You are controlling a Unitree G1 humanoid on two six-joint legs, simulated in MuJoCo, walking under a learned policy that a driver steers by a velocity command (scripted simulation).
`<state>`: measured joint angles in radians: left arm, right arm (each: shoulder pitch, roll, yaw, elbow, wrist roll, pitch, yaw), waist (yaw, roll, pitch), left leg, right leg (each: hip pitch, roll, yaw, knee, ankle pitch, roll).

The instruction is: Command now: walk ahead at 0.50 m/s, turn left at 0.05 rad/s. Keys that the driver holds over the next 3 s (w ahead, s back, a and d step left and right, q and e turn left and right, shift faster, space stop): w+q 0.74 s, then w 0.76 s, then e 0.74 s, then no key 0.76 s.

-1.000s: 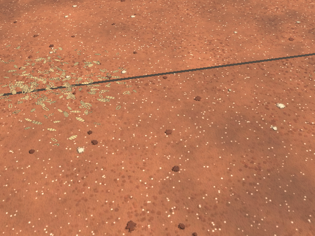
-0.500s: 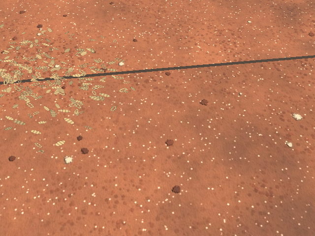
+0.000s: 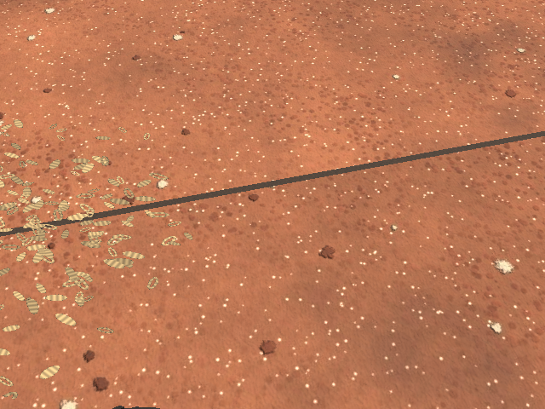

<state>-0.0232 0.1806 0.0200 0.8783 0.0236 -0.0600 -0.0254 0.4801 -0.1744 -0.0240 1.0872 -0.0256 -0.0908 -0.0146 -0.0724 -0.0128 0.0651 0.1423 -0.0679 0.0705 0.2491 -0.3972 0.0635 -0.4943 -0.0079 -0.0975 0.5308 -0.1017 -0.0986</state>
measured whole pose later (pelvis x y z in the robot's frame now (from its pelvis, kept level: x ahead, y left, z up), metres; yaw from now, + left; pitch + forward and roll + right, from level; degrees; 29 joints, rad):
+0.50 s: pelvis +0.27 +0.01 +0.00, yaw +13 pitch +1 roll -1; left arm 0.41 0.18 0.04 1.04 0.02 -0.10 0.03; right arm 0.05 -0.19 -0.04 0.86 -0.03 -0.02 0.05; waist 0.04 0.02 0.07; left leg -0.56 0.04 0.13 0.64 -0.09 0.12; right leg 0.12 0.02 -0.30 0.26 -0.38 -0.02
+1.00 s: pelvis +0.53 +0.10 +0.01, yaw +26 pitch +1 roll +1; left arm 0.06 0.24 0.03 0.79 0.03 -0.02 -0.03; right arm 0.42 -0.23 -0.05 0.94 -0.01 -0.07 -0.01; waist -0.07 -0.05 0.04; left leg 0.06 -0.14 -0.09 0.21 -0.28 0.12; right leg -0.64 -0.09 -0.03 0.68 -0.02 0.01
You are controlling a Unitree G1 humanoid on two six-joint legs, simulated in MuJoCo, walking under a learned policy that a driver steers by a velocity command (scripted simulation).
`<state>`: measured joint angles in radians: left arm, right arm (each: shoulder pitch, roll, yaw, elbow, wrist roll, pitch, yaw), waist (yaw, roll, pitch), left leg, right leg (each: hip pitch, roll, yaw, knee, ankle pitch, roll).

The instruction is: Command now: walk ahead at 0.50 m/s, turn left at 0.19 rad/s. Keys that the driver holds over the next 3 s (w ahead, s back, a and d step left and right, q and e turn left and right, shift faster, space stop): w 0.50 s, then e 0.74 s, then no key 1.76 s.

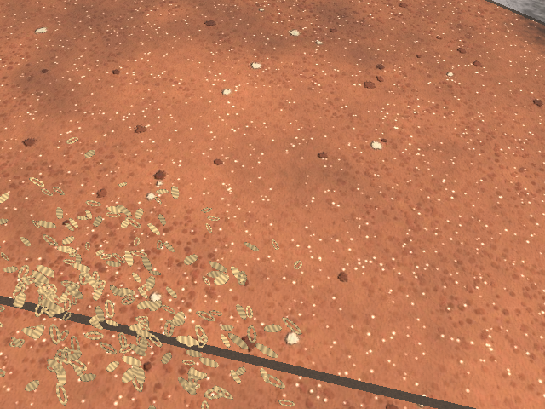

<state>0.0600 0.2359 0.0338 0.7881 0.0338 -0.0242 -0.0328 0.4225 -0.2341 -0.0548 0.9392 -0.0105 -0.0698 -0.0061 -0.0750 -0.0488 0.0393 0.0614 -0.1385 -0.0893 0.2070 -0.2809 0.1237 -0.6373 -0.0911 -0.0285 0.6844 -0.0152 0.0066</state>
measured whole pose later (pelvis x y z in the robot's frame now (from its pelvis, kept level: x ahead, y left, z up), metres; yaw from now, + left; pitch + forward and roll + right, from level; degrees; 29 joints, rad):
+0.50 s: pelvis +0.27 -0.03 +0.01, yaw +1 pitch +1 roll -2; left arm 0.43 0.20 0.04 0.97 0.01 -0.09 -0.02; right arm 0.11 -0.23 -0.02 0.84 -0.03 -0.03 0.04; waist 0.05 0.04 0.03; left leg -0.62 0.10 0.01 0.72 -0.06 0.01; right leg 0.00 0.08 -0.06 0.19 -0.21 -0.07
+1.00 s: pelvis +0.40 +0.01 +0.00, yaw -13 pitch +0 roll +0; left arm 0.19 0.25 0.07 0.82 0.03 0.07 -0.03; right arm 0.23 -0.23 -0.04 0.86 -0.03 -0.03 -0.03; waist 0.00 -0.02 0.06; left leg -0.27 0.06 0.25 0.43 -0.16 0.06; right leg -0.49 -0.05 -0.05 0.88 -0.32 0.00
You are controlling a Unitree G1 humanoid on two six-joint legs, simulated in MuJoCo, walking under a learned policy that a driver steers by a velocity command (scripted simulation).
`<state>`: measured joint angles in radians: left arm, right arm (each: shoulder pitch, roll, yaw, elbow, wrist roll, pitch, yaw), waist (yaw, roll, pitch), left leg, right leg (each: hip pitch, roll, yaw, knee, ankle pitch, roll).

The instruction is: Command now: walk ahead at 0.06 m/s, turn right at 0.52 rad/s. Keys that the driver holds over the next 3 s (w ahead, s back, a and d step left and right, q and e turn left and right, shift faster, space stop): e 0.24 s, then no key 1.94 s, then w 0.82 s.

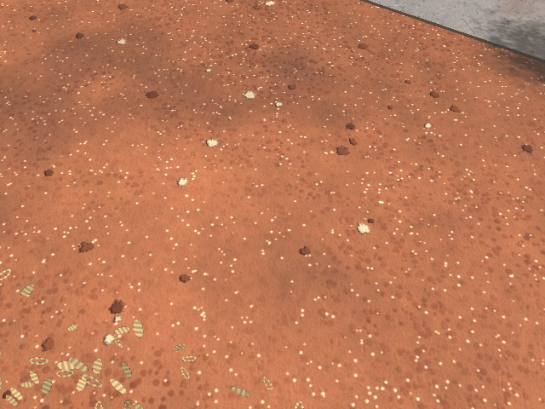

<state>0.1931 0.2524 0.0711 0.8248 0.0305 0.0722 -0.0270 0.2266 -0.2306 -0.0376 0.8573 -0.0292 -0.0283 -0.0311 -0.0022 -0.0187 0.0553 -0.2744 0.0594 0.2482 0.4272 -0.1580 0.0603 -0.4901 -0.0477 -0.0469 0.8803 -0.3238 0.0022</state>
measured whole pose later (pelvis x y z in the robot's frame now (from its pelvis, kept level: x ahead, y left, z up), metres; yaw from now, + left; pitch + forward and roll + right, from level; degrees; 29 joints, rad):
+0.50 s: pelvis +0.00 -0.03 +0.00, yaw -13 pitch +0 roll +0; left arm 0.19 0.25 0.04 0.77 0.02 0.03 0.00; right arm 0.22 -0.26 -0.06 0.82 -0.01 0.06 -0.02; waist 0.00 0.01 0.04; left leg -0.35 0.01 0.00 0.75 -0.41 -0.01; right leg -0.25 0.08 0.05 0.44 -0.19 -0.07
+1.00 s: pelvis +0.01 +0.00 +0.01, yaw -14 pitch -2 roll +0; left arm 0.24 0.23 0.02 1.03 0.01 0.01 0.02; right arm 0.21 -0.22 -0.01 0.96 -0.01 0.00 -0.02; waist 0.01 0.00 0.03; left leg -0.12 -0.03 0.02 0.37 -0.21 0.04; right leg -0.17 0.04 0.06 0.35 -0.15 -0.01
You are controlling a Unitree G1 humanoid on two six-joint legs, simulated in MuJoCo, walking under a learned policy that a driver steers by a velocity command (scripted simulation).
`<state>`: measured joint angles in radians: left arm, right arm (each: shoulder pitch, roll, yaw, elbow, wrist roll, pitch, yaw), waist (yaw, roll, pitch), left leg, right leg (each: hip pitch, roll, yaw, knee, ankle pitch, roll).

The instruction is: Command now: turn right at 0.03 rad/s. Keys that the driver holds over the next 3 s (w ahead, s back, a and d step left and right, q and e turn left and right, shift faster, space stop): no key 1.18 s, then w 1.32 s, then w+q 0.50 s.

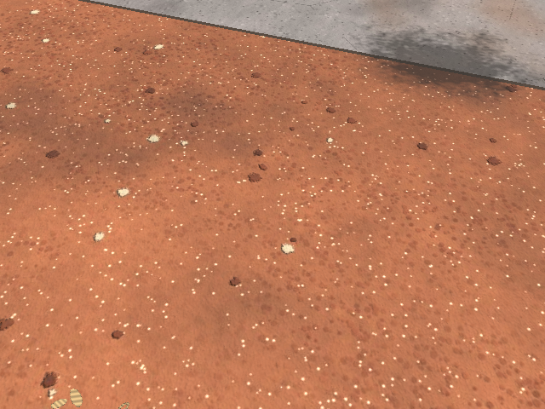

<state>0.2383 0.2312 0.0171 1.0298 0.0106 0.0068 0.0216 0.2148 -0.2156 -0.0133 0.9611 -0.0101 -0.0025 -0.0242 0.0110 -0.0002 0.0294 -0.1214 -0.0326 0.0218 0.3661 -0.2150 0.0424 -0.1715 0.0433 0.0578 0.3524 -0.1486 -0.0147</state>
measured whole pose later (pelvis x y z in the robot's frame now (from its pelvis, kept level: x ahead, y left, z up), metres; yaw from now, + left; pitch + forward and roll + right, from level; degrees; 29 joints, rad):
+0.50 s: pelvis +0.01 +0.00 +0.00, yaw +1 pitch -1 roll +0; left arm 0.24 0.18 -0.01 1.16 0.01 0.00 0.04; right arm 0.28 -0.17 0.01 1.11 -0.01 -0.01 -0.04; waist 0.00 0.00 0.02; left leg -0.11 -0.04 0.01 0.37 -0.23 0.05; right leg -0.16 0.04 0.05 0.36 -0.17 -0.01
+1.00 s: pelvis +0.02 +0.01 +0.00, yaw +1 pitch -1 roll +0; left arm 0.27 0.15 -0.02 1.19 0.01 0.00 0.05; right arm 0.32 -0.14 0.02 1.14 -0.01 -0.02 -0.04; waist 0.00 -0.01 0.02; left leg -0.10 -0.06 0.01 0.37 -0.25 0.06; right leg -0.16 0.02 0.06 0.38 -0.20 0.01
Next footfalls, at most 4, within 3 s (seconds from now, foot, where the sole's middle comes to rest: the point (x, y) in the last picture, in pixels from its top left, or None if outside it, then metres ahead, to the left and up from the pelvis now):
1.56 right None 0.21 -0.12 -0.78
2.06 left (274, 399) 0.56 0.03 -0.78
2.62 right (332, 290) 0.87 -0.13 -0.78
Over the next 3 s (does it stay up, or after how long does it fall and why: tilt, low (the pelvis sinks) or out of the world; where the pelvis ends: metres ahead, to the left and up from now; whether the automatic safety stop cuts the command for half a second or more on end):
stays up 0.90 -0.06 0.00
